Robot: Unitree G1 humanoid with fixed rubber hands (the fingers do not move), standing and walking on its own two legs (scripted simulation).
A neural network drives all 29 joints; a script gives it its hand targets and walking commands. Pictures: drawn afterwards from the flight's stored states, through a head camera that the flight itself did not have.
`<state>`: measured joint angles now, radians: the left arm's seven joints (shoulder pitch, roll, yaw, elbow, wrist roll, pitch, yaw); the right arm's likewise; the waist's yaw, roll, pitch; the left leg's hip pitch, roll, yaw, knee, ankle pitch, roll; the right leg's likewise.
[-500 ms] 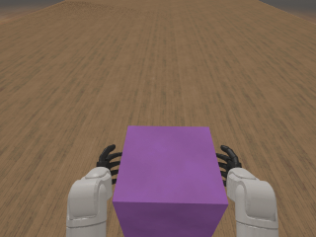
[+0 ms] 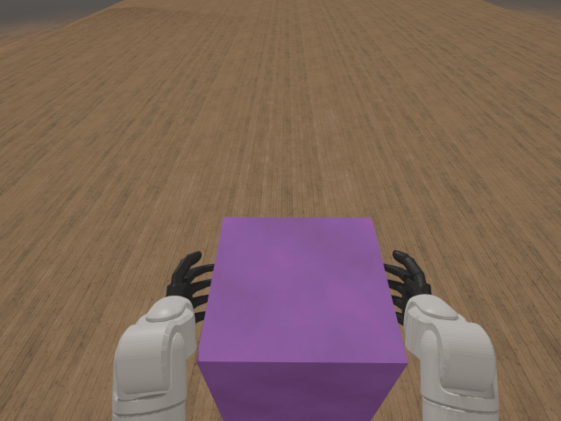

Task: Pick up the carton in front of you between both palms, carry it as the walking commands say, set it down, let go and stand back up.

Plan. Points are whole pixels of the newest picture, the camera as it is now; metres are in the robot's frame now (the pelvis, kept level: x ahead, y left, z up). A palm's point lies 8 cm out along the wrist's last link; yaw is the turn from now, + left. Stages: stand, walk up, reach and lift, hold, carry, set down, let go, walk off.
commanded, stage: carry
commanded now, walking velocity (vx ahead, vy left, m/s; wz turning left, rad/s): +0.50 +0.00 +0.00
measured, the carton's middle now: (296, 325) +0.28 +0.00 +0.03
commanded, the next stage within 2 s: none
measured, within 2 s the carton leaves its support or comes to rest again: neither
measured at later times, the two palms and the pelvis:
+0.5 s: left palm (204, 179) +0.58 +0.17 +0.09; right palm (351, 173) +0.57 -0.13 +0.10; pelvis +0.31 +0.02 +0.00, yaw -1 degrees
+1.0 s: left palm (222, 147) +0.71 +0.15 +0.09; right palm (350, 145) +0.70 -0.15 +0.09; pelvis +0.45 +0.01 +0.01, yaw -1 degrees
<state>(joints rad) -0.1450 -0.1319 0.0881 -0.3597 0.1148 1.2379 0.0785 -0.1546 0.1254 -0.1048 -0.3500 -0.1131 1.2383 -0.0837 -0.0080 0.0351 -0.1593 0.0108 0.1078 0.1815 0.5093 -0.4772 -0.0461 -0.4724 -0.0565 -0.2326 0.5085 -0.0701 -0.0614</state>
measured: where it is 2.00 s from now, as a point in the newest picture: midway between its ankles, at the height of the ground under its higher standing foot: outside the picture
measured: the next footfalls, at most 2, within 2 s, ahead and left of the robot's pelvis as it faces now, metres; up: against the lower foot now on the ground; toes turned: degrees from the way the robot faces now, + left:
left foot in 0.44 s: +0.46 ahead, +0.10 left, +0.00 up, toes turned -8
right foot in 0.70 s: +0.42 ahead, -0.10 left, +0.00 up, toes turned +0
